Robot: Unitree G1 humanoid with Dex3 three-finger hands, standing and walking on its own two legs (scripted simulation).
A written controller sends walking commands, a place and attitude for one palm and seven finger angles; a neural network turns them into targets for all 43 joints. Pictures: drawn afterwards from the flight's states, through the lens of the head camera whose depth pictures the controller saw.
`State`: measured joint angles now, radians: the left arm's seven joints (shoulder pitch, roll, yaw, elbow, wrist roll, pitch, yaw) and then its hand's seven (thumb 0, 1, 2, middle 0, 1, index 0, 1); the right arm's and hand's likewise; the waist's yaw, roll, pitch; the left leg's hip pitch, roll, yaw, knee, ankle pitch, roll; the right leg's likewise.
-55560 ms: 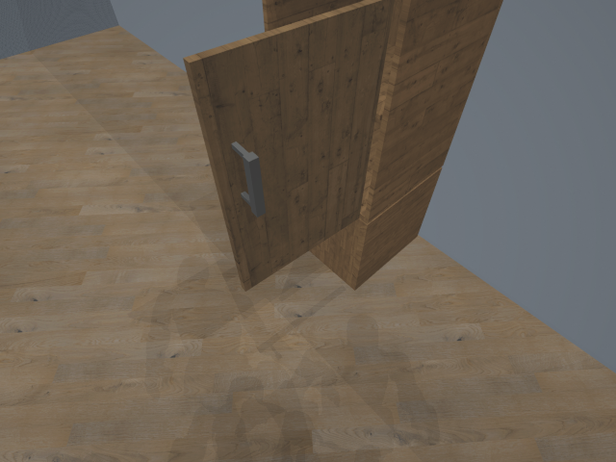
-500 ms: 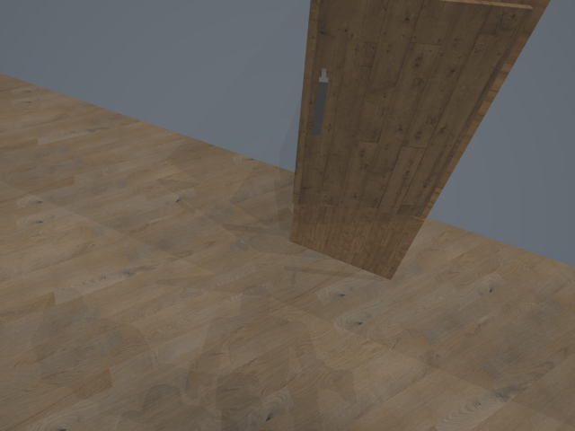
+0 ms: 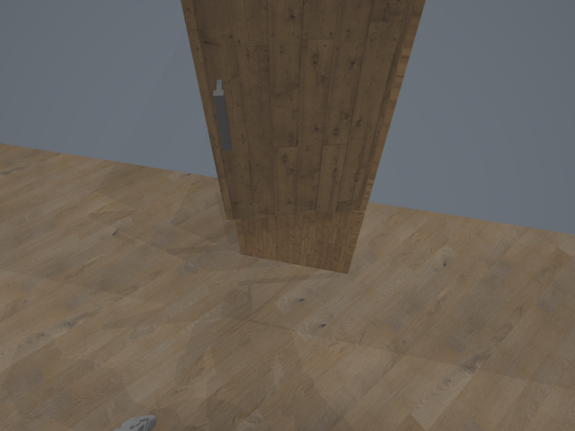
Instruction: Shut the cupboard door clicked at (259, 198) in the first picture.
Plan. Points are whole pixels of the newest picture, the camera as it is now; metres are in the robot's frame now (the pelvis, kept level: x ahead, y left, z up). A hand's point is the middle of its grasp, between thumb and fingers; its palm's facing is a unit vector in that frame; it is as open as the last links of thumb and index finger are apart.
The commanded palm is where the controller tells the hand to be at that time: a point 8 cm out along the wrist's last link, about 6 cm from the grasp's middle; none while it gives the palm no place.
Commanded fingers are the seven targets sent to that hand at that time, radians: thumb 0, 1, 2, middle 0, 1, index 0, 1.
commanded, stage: take the last steps up to it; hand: left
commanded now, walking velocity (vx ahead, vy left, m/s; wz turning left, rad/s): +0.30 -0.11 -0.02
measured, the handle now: (223, 116) +0.69 +0.14 +0.04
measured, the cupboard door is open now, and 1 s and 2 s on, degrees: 18 18 18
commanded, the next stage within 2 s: come to a stop and stand still in 0.46 s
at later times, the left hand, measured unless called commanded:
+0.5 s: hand (203, 401) +0.20 +0.15 -0.17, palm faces +0.03 -0.99 -0.14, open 7.4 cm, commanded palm none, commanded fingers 0.00 0.90 0.90 -0.20 -0.30 -0.20 -0.30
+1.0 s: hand (230, 333) +0.31 +0.11 -0.15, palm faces +0.08 -0.97 -0.24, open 7.4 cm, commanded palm none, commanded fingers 0.00 0.90 0.90 -0.20 -0.30 -0.20 -0.30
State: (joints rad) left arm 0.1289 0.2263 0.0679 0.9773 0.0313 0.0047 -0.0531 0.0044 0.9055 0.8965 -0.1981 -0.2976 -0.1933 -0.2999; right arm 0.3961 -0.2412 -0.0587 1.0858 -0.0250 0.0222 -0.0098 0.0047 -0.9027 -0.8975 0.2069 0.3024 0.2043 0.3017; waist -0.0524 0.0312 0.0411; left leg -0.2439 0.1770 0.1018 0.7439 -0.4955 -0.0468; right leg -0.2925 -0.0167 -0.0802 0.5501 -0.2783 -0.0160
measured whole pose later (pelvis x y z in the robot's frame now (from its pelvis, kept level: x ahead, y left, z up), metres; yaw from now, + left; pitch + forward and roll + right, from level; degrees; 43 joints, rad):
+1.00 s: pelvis +0.23 -0.08 +0.01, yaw +2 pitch +0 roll +1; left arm 0.14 0.18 0.05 1.00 0.04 0.02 0.03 0.00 0.91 0.90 -0.20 -0.30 -0.20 -0.30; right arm 0.12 -0.22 -0.06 0.98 -0.01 0.07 -0.01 0.00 -0.91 -0.90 0.20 0.30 0.20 0.30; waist 0.02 -0.02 0.08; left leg -0.40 0.00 0.02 0.91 -0.45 -0.05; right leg -0.31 -0.08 -0.09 0.47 -0.16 -0.01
